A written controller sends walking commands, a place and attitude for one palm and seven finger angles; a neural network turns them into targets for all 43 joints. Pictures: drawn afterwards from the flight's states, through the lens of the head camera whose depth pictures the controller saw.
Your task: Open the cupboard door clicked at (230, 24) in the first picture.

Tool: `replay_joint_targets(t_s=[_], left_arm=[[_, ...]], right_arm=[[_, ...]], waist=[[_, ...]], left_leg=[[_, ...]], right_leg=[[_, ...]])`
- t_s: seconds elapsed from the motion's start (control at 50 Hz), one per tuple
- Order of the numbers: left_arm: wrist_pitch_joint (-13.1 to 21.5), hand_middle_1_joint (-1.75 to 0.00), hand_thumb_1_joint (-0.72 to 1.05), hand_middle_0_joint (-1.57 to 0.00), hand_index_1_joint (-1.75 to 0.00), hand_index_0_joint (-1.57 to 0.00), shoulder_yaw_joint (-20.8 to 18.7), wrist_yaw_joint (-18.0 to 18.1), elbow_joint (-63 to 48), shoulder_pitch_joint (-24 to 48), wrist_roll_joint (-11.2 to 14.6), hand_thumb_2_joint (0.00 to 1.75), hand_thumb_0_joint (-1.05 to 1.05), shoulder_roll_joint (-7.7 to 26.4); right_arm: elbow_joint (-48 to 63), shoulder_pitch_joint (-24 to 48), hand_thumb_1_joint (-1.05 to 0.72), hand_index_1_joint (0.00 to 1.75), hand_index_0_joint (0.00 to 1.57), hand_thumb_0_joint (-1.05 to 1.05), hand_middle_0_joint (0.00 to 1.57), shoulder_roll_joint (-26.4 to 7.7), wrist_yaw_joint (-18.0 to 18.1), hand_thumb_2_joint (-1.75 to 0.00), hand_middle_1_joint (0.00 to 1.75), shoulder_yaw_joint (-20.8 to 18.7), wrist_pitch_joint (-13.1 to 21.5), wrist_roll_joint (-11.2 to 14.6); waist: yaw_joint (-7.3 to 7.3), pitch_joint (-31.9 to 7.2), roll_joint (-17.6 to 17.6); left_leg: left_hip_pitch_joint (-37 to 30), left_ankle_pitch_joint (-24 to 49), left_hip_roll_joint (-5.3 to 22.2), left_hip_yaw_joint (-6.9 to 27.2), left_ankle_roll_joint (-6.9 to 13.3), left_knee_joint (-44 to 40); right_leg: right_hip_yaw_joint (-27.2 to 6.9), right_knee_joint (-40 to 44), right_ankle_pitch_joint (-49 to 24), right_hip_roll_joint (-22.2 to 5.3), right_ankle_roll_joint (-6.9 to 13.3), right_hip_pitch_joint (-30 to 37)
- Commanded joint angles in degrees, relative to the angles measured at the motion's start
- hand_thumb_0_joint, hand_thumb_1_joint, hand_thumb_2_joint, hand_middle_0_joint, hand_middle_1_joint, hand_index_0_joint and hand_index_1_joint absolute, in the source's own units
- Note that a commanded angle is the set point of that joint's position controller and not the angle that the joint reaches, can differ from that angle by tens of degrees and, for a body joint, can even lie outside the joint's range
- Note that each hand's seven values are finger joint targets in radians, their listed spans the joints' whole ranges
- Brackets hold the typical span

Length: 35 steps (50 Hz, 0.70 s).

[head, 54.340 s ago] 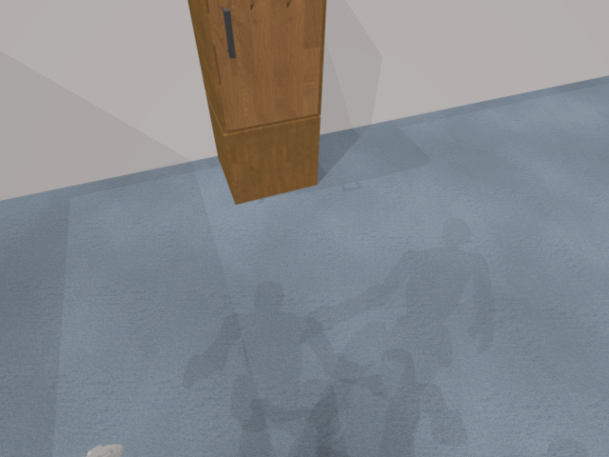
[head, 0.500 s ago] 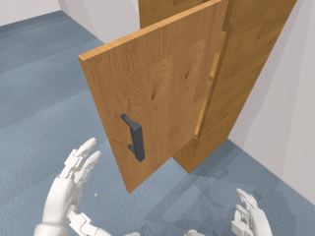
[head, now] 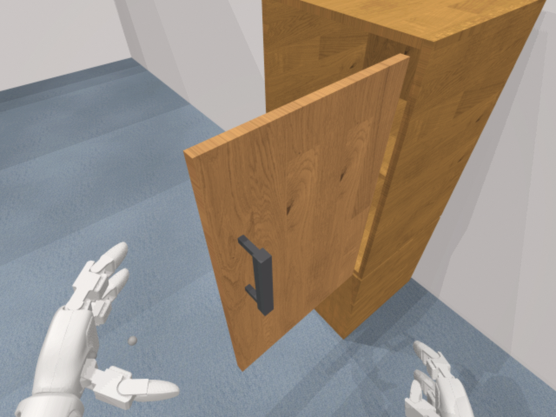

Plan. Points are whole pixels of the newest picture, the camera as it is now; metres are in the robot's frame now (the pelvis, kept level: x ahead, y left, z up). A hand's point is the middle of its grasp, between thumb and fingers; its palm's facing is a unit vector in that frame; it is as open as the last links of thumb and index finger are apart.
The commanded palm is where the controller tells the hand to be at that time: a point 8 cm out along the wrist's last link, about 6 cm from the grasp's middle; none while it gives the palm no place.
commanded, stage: draw the hand back to the body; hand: left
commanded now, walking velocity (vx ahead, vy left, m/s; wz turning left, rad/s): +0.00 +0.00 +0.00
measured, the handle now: (255, 276) +0.31 +0.07 +0.05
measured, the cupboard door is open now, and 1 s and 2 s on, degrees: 93 93 93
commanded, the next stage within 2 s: step back with the hand held close in 0.94 s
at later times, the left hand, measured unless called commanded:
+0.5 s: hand (62, 292) +0.20 +0.25 +0.18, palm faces +0.41 -0.82 -0.40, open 9.8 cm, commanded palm +0.15 +0.29 +0.20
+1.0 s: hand (56, 290) +0.19 +0.24 +0.19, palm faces +0.45 -0.81 -0.39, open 7.4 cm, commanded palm +0.14 +0.28 +0.20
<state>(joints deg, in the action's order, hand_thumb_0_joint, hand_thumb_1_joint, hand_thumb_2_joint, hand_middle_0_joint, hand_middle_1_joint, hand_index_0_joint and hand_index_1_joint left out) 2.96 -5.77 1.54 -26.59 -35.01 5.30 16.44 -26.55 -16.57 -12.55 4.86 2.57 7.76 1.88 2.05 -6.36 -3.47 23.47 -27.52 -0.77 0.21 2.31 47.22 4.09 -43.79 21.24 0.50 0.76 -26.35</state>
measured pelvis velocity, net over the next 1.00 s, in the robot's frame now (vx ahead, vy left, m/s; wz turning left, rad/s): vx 0.00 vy -0.02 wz -0.02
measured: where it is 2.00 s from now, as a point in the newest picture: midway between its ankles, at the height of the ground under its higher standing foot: outside the picture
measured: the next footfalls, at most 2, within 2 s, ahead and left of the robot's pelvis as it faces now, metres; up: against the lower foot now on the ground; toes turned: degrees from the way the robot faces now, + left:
none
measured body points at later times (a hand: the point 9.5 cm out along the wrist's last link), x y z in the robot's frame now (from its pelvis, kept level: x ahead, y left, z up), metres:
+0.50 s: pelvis +0.01 -0.01 +0.03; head -0.01 -0.02 +0.48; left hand +0.17 +0.29 +0.20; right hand +0.20 -0.22 -0.05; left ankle -0.03 +0.09 -0.71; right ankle +0.02 -0.11 -0.71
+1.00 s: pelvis +0.00 -0.02 +0.04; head -0.02 -0.04 +0.49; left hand +0.16 +0.28 +0.21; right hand +0.19 -0.24 -0.05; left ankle -0.03 +0.09 -0.71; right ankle +0.02 -0.11 -0.71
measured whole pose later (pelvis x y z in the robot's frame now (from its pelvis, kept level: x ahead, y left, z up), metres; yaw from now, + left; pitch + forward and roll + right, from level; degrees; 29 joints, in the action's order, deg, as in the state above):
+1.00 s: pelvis +0.00 -0.02 +0.04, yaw -1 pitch -5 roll -1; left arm 5.3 -19.0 6.2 -20.9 -26.5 3.8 18.9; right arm -37.5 -11.4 -12.8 4.0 1.0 7.6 0.1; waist 4.1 1.5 -3.9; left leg 2.3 -16.6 0.1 -0.6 0.9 23.7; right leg 2.9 -21.8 11.1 2.0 2.0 -6.0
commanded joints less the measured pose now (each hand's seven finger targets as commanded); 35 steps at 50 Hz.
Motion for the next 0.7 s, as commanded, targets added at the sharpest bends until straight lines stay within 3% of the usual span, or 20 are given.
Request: replay_joint_targets(t_s=[0.0, 0.14, 0.24, 0.54, 0.58, 0.68], left_arm=[[2.38, -0.30, -0.05, -0.17, -0.30, -0.17, -4.75, 4.95, -12.85, 4.25, -2.61, 0.50, 0.00, 6.35], [2.88, -0.30, 0.20, -0.18, -0.30, -0.18, -8.96, 6.24, -11.89, 6.13, -3.04, 0.60, 0.00, 8.93], [3.44, -0.30, 0.37, -0.18, -0.30, -0.18, -12.22, 6.21, -9.87, 6.86, -2.83, 0.68, 0.00, 10.12], [5.13, -0.30, 0.90, -0.20, -0.30, -0.20, -21.54, 6.17, -7.96, 13.92, -1.73, 0.90, 0.00, 14.89], [5.03, -0.30, 0.90, -0.20, -0.30, -0.20, -19.24, 5.67, -5.37, 12.31, -1.52, 0.90, 0.00, 11.98], [5.37, -0.30, 0.90, -0.20, -0.30, -0.20, -19.08, 5.50, -6.30, 13.32, -1.58, 0.90, 0.00, 12.61]], right_arm=[[8.37, 5.99, -0.90, 0.30, 0.20, 0.00, 0.20, -5.67, 0.79, -0.90, 0.30, -1.81, 2.82, -0.53], [5.01, 8.23, -0.90, 0.30, 0.20, 0.00, 0.20, -5.87, 0.77, -0.90, 0.30, -1.66, 3.70, -1.07], [3.06, 9.53, -0.90, 0.30, 0.20, 0.00, 0.20, -5.91, 0.28, -0.90, 0.30, -1.93, 3.84, -1.33], [-0.23, 11.94, -0.90, 0.30, 0.20, 0.00, 0.20, -5.94, -0.34, -0.90, 0.30, -2.88, 3.07, -1.52], [-0.37, 11.93, -0.90, 0.30, 0.20, 0.00, 0.20, -5.93, -0.59, -0.90, 0.30, -3.04, 2.81, -1.43], [-0.31, 12.48, -0.90, 0.30, 0.20, 0.00, 0.20, -6.16, -0.81, -0.90, 0.30, -3.41, 2.45, -1.47]], waist=[[-0.46, 0.63, 0.43], [0.60, 0.99, -1.31], [1.19, 2.18, 0.76], [1.93, 3.58, -1.03], [1.55, 4.84, 0.65], [1.63, 4.04, 0.65]], left_leg=[[-0.90, 17.33, 2.03, 2.88, -1.72, -14.29], [-7.38, 24.00, 2.19, 2.59, -2.18, -19.54], [-9.81, 27.30, 2.43, 2.26, -2.44, -22.35], [-14.33, 27.87, 1.90, 0.30, -1.77, -26.22], [-14.47, 27.18, 2.01, 0.01, -1.47, -26.57], [-15.19, 24.99, 1.88, -0.15, -1.04, -27.15]], right_leg=[[-1.87, 10.23, -9.65, -1.11, 1.02, 9.84], [-1.76, 14.79, -14.18, -1.27, 1.13, 16.64], [-1.72, 17.29, -16.80, -1.01, 1.06, 19.96], [-3.01, 22.48, -19.98, -0.80, 0.92, 24.03], [-2.85, 22.92, -19.48, -0.81, 0.56, 23.40], [-3.33, 23.83, -17.90, -0.86, 0.45, 23.80]])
